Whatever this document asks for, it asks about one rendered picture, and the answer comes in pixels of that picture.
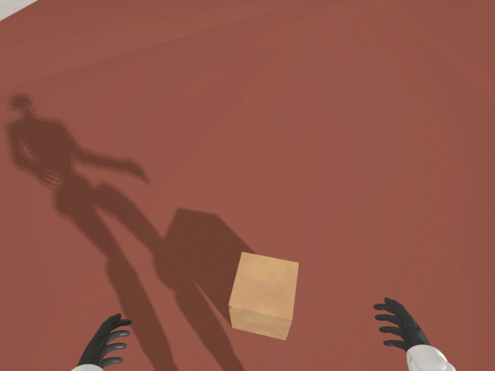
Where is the left robot hand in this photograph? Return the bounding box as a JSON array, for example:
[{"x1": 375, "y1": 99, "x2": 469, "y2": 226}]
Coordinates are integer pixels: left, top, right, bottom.
[{"x1": 77, "y1": 313, "x2": 131, "y2": 369}]

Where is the carton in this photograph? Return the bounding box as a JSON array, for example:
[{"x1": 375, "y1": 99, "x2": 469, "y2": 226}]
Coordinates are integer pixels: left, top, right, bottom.
[{"x1": 228, "y1": 252, "x2": 299, "y2": 340}]

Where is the right robot forearm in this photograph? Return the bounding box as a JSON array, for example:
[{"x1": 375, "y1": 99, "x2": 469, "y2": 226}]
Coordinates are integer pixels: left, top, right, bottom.
[{"x1": 407, "y1": 345, "x2": 456, "y2": 371}]

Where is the right robot hand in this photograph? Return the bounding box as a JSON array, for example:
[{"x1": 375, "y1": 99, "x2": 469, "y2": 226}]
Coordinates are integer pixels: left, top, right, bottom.
[{"x1": 374, "y1": 298, "x2": 431, "y2": 352}]

